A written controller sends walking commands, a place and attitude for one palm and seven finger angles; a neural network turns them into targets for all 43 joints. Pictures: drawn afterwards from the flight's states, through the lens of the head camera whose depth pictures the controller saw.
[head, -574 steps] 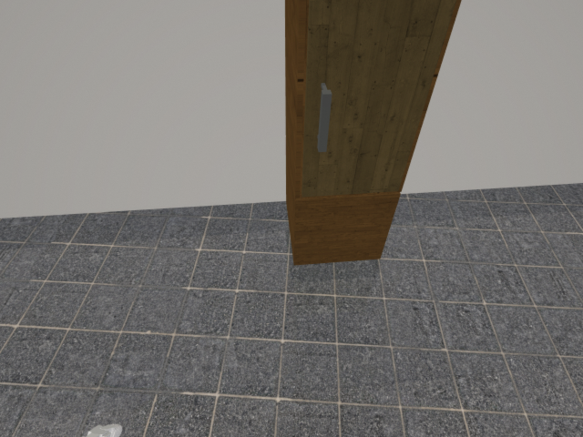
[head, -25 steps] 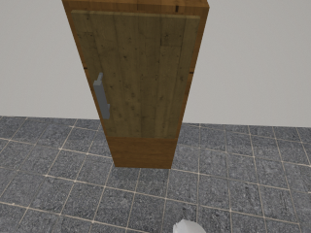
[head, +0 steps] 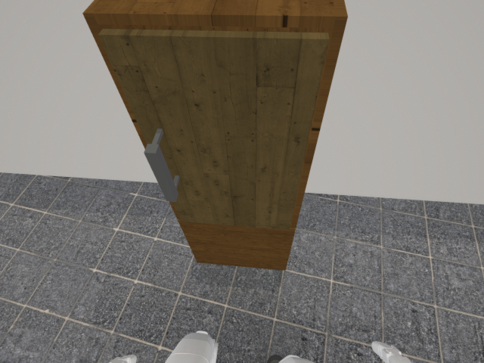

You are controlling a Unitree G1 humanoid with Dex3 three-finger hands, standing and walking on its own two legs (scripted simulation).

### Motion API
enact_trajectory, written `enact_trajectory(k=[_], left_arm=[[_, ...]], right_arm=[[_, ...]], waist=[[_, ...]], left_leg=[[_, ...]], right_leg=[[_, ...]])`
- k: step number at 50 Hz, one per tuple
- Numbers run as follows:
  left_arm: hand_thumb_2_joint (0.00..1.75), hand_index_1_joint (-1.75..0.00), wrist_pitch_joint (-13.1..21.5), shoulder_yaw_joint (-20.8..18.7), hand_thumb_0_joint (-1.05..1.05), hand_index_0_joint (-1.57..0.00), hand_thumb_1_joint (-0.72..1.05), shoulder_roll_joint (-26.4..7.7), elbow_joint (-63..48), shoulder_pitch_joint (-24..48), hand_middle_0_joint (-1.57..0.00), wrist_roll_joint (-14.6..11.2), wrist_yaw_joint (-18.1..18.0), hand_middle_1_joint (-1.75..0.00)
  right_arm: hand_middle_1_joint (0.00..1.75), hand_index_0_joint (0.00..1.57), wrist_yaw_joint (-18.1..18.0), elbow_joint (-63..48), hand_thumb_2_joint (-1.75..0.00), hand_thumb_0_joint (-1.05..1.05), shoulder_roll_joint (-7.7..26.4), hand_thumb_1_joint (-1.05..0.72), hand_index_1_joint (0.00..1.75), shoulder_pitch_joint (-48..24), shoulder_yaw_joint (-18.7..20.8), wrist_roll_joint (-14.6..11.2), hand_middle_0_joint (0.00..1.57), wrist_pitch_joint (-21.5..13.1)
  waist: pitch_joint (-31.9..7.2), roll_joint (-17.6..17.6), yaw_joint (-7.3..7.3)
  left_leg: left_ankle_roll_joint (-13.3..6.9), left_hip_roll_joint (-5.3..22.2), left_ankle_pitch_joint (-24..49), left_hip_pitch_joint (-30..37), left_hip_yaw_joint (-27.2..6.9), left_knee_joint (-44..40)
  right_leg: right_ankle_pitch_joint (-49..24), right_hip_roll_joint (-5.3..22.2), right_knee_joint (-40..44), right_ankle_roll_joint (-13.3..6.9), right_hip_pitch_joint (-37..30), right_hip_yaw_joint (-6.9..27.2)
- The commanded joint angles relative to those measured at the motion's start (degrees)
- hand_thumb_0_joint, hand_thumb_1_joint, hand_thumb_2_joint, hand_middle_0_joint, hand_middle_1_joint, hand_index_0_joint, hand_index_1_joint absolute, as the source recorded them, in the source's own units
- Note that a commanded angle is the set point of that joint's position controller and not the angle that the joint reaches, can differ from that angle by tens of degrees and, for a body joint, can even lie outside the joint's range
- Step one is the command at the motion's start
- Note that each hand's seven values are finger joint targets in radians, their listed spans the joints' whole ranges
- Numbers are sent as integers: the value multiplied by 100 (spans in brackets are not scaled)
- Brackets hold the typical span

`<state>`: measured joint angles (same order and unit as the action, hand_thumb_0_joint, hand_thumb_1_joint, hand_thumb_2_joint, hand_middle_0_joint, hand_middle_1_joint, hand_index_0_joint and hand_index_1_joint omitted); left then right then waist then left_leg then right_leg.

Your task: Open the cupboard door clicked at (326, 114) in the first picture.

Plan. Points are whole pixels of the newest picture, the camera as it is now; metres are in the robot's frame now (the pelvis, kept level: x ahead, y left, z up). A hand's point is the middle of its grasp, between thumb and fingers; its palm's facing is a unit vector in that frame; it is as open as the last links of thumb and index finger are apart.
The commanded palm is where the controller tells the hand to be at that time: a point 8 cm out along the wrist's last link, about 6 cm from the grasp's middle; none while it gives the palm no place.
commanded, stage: come to a stop and stand still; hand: left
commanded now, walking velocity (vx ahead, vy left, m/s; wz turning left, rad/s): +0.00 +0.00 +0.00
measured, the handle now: (166, 167) +0.49 +0.21 -0.03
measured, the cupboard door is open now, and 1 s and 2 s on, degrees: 0 0 0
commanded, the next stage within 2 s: look again from close up in 0.66 s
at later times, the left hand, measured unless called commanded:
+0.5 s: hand out of the picture -0.02 +0.25 -0.16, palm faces -0.01 -0.97 -0.26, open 7.4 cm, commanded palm none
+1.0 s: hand out of the picture +0.00 +0.24 -0.16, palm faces -0.03 -0.97 -0.23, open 7.3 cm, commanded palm none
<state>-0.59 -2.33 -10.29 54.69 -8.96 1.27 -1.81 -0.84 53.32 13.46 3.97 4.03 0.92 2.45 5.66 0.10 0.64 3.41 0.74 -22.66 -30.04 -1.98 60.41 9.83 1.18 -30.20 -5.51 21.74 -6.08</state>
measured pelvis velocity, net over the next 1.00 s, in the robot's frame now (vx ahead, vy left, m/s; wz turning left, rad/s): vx -0.03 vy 0.06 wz -0.02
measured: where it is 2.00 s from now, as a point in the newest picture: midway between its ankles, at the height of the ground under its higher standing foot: outside the picture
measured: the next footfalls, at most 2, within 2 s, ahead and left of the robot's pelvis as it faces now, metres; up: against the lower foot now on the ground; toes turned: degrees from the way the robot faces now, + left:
left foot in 0.18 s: +0.00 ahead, +0.14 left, +0.00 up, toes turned +3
right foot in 0.40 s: +0.04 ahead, -0.04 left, +0.00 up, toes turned +1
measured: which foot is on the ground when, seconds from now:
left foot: up 0.00-0.16, down 0.18-1.00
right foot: down 0.00-0.24, up 0.26-0.38, down 0.40-1.00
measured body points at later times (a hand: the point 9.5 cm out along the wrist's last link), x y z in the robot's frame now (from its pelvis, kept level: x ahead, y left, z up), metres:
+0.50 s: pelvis -0.05 +0.07 +0.00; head -0.04 +0.03 +0.45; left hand -0.02 +0.30 -0.14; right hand -0.01 -0.16 -0.17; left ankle -0.04 +0.13 -0.73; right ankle +0.00 -0.04 -0.73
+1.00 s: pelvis -0.03 +0.06 +0.01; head -0.02 +0.04 +0.46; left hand +0.00 +0.29 -0.14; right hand -0.03 -0.16 -0.16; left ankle -0.04 +0.13 -0.73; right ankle +0.00 -0.04 -0.73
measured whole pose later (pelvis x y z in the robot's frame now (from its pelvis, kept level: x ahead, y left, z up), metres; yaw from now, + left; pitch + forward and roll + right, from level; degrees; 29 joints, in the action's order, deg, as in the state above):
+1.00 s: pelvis -0.03 +0.06 +0.01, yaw -1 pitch +0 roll +1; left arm 0.3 1.3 -9.1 62.4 -14.8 0.5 -1.8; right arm -0.9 62.2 9.7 17.0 -1.1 0.6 -1.5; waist 0.5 -1.4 -0.9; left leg -3.9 -3.4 -12.7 -8.5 5.3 21.1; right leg 11.0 -0.8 -25.0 -1.4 13.8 0.4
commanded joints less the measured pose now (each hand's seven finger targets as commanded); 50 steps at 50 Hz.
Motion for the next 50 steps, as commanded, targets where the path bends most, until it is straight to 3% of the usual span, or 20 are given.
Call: enact_trajectory(k=[1,2,3,4,6,7,8,9,10,11,12,15,18,20,22,24,28,32,41,50], left_arm=[[90,-30,75,-258,0,-20,90,-1047,-395,-524,-20,72,-45,-30],[90,-30,104,-230,0,-20,90,-1265,-571,-634,-20,62,-246,-30],[90,-30,41,-291,0,-20,90,-1500,-719,-617,-20,83,-264,-30],[90,-30,29,-275,0,-20,90,-1353,-687,-673,-20,88,-252,-30],[90,-30,-26,-176,0,-20,90,-1255,-637,-494,-20,83,-202,-30],[90,-30,-54,-112,0,-20,90,-1086,-581,-350,-20,56,-186,-30],[90,-30,-92,-37,0,-20,90,-812,-578,-318,-20,17,-165,-30],[90,-30,-120,0,0,-20,90,-555,-601,-385,-20,-32,-121,-30],[90,-30,-130,-6,0,-20,90,-493,-636,-453,-20,-43,-109,-30],[90,-30,-172,21,0,-20,90,-524,-598,-466,-20,-4,-94,-30],[90,-30,-201,6,0,-20,90,-617,-517,-479,-20,24,-84,-30],[90,-30,-168,-24,0,-20,90,-561,-403,-811,-20,1,-16,-30],[90,-30,-65,-7,0,-20,90,-522,-383,-839,-20,16,14,-30],[90,-30,49,40,0,-20,90,-610,-332,-833,-20,6,5,-30],[90,-30,124,77,0,-20,90,-694,-266,-732,-20,-18,6,-30],[90,-30,161,101,0,-20,90,-680,-244,-547,-20,-42,-4,-30],[90,-30,142,140,0,-20,90,-602,-84,-657,-20,-49,-5,-30],[90,-30,134,175,0,-20,90,-552,120,-789,-20,-35,-1,-30],[90,-30,179,237,0,-20,90,-484,385,-760,-20,-58,-12,-30],[90,-30,228,269,0,-20,90,-477,544,-757,-20,-80,-26,-30]], right_arm=[[30,20,22,-66,-90,0,18,-90,30,864,-62,-7,20,8],[30,20,3,-443,-90,0,451,-90,30,1195,82,-85,20,-94],[30,20,21,-655,-90,0,276,-90,30,939,97,-56,20,-75],[30,20,28,-763,-90,0,194,-90,30,575,41,-69,20,-109],[30,20,29,-800,-90,0,37,-90,30,813,-24,-64,20,-105],[30,20,28,-710,-90,0,63,-90,30,1093,-47,-63,20,-131],[30,20,34,-657,-90,0,261,-90,30,1249,-40,-33,20,-159],[30,20,35,-729,-90,0,526,-90,30,1147,-13,30,20,-177],[30,20,19,-862,-90,0,635,-90,30,903,-16,83,20,-157],[30,20,7,-858,-90,0,488,-90,30,723,-67,89,20,-193],[30,20,-21,-840,-90,0,389,-90,30,590,-122,66,20,-207],[30,20,-12,-810,-90,0,457,-90,30,448,-128,51,20,-194],[30,20,-33,-704,-90,0,408,-90,30,680,-124,37,20,-244],[30,20,-30,-607,-90,0,327,-90,30,863,-178,-5,20,-286],[30,20,-18,-457,-90,0,274,-90,30,1089,-204,-8,20,-308],[30,20,-11,-251,-90,0,346,-90,30,1306,-222,-2,20,-318],[30,20,-6,-6,-90,0,357,-90,30,1304,-274,12,20,-371],[30,20,-15,190,-90,0,319,-90,30,1303,-314,4,20,-383],[30,20,-44,562,-90,0,224,-90,30,1576,-384,-16,20,-416],[30,20,-75,772,-90,0,176,-90,30,1580,-429,-38,20,-478]], waist=[[-1118,891,55],[-2767,72,-179],[-2555,-231,-49],[-2270,-324,93],[-1329,156,-107],[-855,555,-281],[-444,343,-274],[-65,-344,-160],[288,-500,-48],[278,-1013,-4],[385,-1134,17],[212,-460,160],[-7,-74,141],[-182,305,20],[-480,266,-151],[-606,611,-235],[-436,-151,-130],[-214,-296,-37],[-166,64,-95],[-345,47,-115]], left_leg=[[-41,-54,-176,734,250,-920],[91,-307,-762,1035,466,-930],[-73,-99,-478,870,389,-1152],[-157,-194,-406,894,447,-1704],[-268,-341,223,1663,618,-2974],[-333,-167,452,1977,526,-3579],[-480,251,557,1984,113,-3979],[-759,1010,766,1437,-783,-4380],[-1044,1401,777,778,-999,-4616],[-1096,1352,761,543,-959,-4815],[-1108,1182,657,351,-954,-4853],[-1186,946,445,420,-613,-4588],[-1083,875,174,728,-676,-4346],[-829,528,-161,918,-560,-4158],[-712,343,-30,1526,-402,-4128],[-692,361,70,1797,-317,-4078],[-706,536,-221,1534,-501,-4654],[-713,572,-323,1231,-536,-4857],[-674,556,243,1466,-424,-4743],[-632,523,1254,1917,-191,-4456]], right_leg=[[-2217,1473,821,-741,-900,1444],[-3771,1956,783,-485,-2370,2546],[-2223,1846,297,-680,-2257,2235],[-1971,1739,283,-750,-1866,2143],[-750,1344,424,-336,-739,1677],[204,1093,399,-62,-107,1445],[1088,689,202,185,330,1138],[1344,186,-167,462,442,708],[1225,-15,-598,531,265,435],[1324,-42,-1077,506,83,459],[1367,-49,-1435,502,24,648],[988,-103,-1663,496,-183,761],[739,-27,-406,437,-540,845],[651,252,451,243,-660,1524],[1031,444,711,78,-336,1783],[1381,413,864,99,-254,1744],[990,245,693,195,-514,1427],[702,235,654,209,-768,1312],[422,344,860,211,-844,1347],[-223,419,911,220,-1003,1396]])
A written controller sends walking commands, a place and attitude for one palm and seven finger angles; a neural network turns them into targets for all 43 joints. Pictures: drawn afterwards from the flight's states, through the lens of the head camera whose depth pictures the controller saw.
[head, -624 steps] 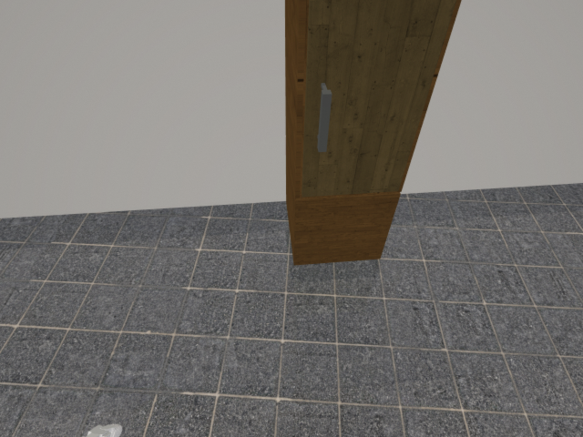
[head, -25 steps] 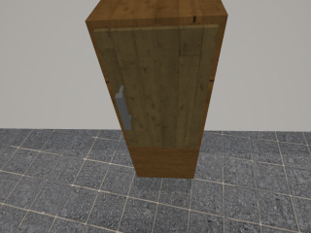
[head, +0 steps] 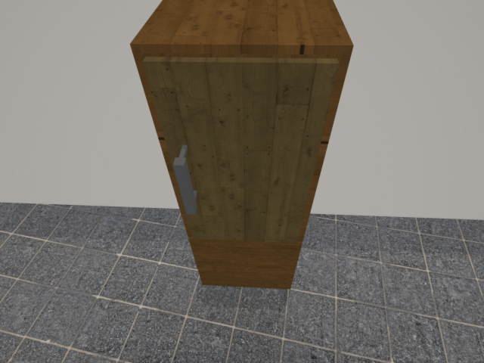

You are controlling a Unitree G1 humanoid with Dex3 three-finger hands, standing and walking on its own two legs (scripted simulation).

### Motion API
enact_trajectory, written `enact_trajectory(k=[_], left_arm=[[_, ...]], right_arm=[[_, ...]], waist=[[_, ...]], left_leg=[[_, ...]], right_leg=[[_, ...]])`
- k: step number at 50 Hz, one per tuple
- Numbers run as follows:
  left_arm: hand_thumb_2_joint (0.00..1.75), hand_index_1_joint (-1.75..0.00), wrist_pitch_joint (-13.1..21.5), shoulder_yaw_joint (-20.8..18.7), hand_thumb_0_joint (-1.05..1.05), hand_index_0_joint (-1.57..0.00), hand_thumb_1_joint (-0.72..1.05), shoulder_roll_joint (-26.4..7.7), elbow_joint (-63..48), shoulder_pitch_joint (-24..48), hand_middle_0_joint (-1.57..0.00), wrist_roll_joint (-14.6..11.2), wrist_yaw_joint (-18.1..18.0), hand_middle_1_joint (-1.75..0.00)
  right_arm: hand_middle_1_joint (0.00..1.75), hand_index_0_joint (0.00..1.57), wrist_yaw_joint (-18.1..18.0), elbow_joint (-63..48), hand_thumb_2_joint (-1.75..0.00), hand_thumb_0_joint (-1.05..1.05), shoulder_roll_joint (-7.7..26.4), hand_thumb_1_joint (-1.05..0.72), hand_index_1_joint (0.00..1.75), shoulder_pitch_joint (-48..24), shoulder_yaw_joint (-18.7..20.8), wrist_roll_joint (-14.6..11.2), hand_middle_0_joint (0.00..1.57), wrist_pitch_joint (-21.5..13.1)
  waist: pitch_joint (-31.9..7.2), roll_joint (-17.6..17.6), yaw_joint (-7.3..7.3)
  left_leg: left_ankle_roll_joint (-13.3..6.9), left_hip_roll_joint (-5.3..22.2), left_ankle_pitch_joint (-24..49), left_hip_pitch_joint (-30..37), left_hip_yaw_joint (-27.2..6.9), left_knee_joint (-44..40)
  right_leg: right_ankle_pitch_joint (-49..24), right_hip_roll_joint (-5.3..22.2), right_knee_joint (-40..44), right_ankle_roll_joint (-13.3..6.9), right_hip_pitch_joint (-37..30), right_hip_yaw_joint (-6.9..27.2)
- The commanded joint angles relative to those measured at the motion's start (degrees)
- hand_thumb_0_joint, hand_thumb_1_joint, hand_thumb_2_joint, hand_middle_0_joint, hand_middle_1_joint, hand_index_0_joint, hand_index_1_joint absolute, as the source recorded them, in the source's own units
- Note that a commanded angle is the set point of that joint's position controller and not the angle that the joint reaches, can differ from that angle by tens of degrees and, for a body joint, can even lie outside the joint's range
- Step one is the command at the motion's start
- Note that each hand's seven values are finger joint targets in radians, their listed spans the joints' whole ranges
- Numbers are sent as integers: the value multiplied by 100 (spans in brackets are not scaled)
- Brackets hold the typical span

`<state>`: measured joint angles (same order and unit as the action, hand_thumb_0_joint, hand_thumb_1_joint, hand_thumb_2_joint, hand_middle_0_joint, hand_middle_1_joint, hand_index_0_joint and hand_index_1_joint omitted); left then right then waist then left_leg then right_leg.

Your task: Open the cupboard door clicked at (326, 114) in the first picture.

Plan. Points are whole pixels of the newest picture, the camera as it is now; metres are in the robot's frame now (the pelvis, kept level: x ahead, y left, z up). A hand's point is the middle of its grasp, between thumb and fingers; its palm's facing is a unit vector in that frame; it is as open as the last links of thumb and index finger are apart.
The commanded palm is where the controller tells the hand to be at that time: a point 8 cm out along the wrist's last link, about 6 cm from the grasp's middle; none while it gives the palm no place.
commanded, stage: look again from close up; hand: left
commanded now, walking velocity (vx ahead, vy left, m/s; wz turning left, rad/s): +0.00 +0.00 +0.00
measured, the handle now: (188, 181) +0.51 +0.16 -0.03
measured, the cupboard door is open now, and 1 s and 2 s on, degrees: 0 0 0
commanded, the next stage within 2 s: shuffle to correct the standing spot in 0.26 s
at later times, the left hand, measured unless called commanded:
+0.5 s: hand out of the picture +0.05 +0.16 -0.17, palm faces +0.01 -0.98 -0.22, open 7.3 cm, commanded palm none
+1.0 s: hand out of the picture +0.05 +0.15 -0.17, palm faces +0.03 -0.98 -0.19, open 7.4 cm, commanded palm none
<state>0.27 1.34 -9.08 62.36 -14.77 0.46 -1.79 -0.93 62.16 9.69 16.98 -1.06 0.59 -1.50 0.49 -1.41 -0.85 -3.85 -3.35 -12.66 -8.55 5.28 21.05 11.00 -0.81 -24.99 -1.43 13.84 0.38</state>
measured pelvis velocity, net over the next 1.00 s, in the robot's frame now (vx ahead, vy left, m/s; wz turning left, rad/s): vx -0.02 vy -0.03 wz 0.02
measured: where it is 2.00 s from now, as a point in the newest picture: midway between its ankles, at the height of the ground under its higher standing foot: outside the picture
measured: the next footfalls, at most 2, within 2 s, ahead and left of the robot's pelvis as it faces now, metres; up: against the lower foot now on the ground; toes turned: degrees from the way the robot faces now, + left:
none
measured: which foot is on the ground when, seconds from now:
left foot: down 0.00-1.00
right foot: down 0.00-1.00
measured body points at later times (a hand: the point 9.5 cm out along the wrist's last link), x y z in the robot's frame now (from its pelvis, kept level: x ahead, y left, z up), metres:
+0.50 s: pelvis +0.03 -0.02 +0.00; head +0.05 -0.02 +0.45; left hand +0.05 +0.21 -0.16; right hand +0.05 -0.24 -0.16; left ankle -0.01 +0.07 -0.74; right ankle +0.03 -0.10 -0.74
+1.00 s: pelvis -0.02 -0.03 +0.00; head -0.01 -0.02 +0.45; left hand +0.05 +0.20 -0.15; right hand -0.01 -0.27 -0.16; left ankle -0.01 +0.07 -0.74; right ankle +0.02 -0.10 -0.74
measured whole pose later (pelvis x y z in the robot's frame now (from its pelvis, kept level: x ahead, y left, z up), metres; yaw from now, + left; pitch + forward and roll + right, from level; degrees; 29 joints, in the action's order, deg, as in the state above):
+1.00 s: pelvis -0.02 -0.03 +0.00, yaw +1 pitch -1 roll +0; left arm -1.5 -0.6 -10.6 57.4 -11.3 0.8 -1.1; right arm -0.6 61.7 9.5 17.5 1.1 1.6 0.4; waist 0.3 1.2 -0.9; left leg -1.2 -0.1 -15.5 -12.1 3.0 26.7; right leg 13.5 -3.5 -26.4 -3.6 15.1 -2.2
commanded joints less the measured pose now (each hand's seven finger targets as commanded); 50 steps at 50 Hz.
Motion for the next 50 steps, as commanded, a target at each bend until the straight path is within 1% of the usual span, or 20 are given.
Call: enact_trajectory(k=[1,6,10,18,22,26,29,33,36,37,39,40,41,42,43,44,45,46,48,50], left_arm=[[90,-30,149,-98,0,-20,90,-606,-210,-178,-20,9,-34,-30],[90,-30,164,-98,0,-20,90,-612,-154,-193,-20,5,-41,-30],[90,-30,161,-97,0,-20,90,-616,-120,-206,-20,-4,-35,-30],[90,-30,182,-111,0,-20,90,-670,-104,-218,-20,-8,-44,-30],[90,-30,125,-143,0,-20,90,-689,-199,-184,-20,-18,-89,-30],[90,-30,45,-241,0,-20,90,-764,-329,-155,-20,-8,-102,-30],[90,-30,-10,-314,0,-20,90,-814,-482,-112,-20,7,-100,-30],[90,-30,-76,-384,0,-20,90,-874,-686,-28,-20,34,-83,-30],[90,-30,-112,-434,0,-20,90,-972,-812,63,-20,51,-78,-30],[90,-30,-127,-449,0,-20,90,-1026,-859,82,-20,49,-76,-30],[90,-30,-111,-429,0,-20,90,-1053,-901,214,-20,45,-84,-30],[90,-30,-96,-409,0,-20,90,-1024,-941,277,-20,62,-86,-30],[90,-30,-80,-386,0,-20,90,-998,-955,337,-20,76,-92,-30],[90,-30,-64,-386,0,-20,90,-978,-975,433,-20,70,-85,-30],[90,-30,-48,-385,0,-20,90,-984,-993,509,-20,56,-70,-30],[90,-30,-30,-403,0,-20,90,-1104,-1001,605,-20,41,-38,-30],[90,-30,-21,-417,0,-20,90,-1135,-984,635,-20,34,-10,-30],[90,-30,-16,-404,0,-20,90,-1084,-958,580,-20,38,5,-30],[90,-30,-40,-380,0,-20,90,-878,-839,293,-20,48,27,-30],[90,-30,-59,-354,0,-20,90,-708,-722,3,-20,65,52,-30]], right_arm=[[30,20,-67,-94,-90,0,550,-90,30,260,84,-7,20,-84],[30,20,-88,-19,-90,0,534,-90,30,230,81,-13,20,-101],[30,20,-104,20,-90,0,554,-90,30,181,70,-5,20,-102],[30,20,-129,95,-90,0,570,-90,30,146,79,-6,20,-105],[30,20,-183,48,-90,0,518,-90,30,136,110,-30,20,-69],[30,20,-212,-50,-90,0,565,-90,30,109,193,-18,20,6],[30,20,-226,-181,-90,0,630,-90,30,89,273,-1,20,77],[30,20,-219,-359,-90,0,674,-90,30,-16,362,17,20,177],[30,20,-193,-480,-90,0,590,-90,30,-50,396,23,20,254],[30,20,-180,-523,-90,0,568,-90,30,-56,409,17,20,286],[30,20,-142,-492,-90,0,385,-90,30,12,374,11,20,311],[30,20,-119,-480,-90,0,348,-90,30,7,363,18,20,310],[30,20,-98,-449,-90,0,299,-90,30,55,344,21,20,300],[30,20,-72,-391,-90,0,270,-90,30,180,312,23,20,271],[30,20,-49,-296,-90,0,266,-90,30,358,289,25,20,226],[30,20,-36,-247,-90,0,458,-90,30,388,321,37,20,178],[30,20,-26,-235,-90,0,611,-90,30,359,342,73,20,132],[30,20,-20,-216,-90,0,643,-90,30,255,336,99,20,108],[30,20,-2,-235,-90,0,590,-90,30,150,289,140,20,103],[30,20,-11,-241,-90,0,577,-90,30,209,257,155,20,113]], waist=[[186,255,33],[140,191,31],[148,178,39],[110,111,46],[54,106,43],[-92,63,57],[-223,107,42],[-270,100,48],[-259,387,30],[-204,552,28],[-204,908,-14],[-130,862,0],[-108,795,-29],[-56,730,-86],[-62,654,-142],[78,438,-125],[159,189,-91],[323,-103,-5],[513,-267,138],[661,-204,193]], left_leg=[[91,927,358,-212,-908,-481],[108,943,731,-52,-863,-398],[122,950,777,-3,-851,-399],[152,962,1032,88,-783,-304],[178,1065,2033,256,-818,-200],[176,1125,2381,335,-754,63],[164,1147,2398,308,-739,281],[144,1135,1914,26,-708,557],[219,928,971,-323,-595,931],[268,765,467,-430,-529,1179],[380,442,-902,-459,-385,1613],[373,445,-1232,-469,-467,1707],[357,505,-1242,-372,-530,1537],[321,553,-1022,-256,-570,1176],[270,572,-677,-3,-602,715],[185,580,-624,107,-672,439],[116,665,-870,-65,-800,125],[90,796,-1238,-443,-967,-215],[98,893,-2032,-1142,-1169,-631],[66,937,-2336,-1418,-1243,-798]], right_leg=[[-466,625,385,-191,-228,744],[-847,640,362,-199,-319,736],[-887,641,365,-201,-368,734],[-1397,692,345,-240,-535,727],[-2042,704,122,-186,-471,685],[-2153,703,-94,-180,-415,670],[-2296,705,-318,-204,-335,703],[-2235,745,-477,-242,-220,782],[-2155,1004,-306,-447,-190,1087],[-1928,1181,-76,-568,-49,1338],[-981,1545,577,-898,167,1783],[-310,1595,825,-989,337,1887],[346,1533,958,-976,473,1844],[1015,1400,1030,-833,602,1764],[1610,1183,1067,-633,752,1557],[1978,913,1121,-437,913,1301],[2001,696,1075,-288,807,1123],[1952,555,1005,-209,563,1005],[1956,426,805,-144,106,815],[1940,319,539,-157,-35,687]])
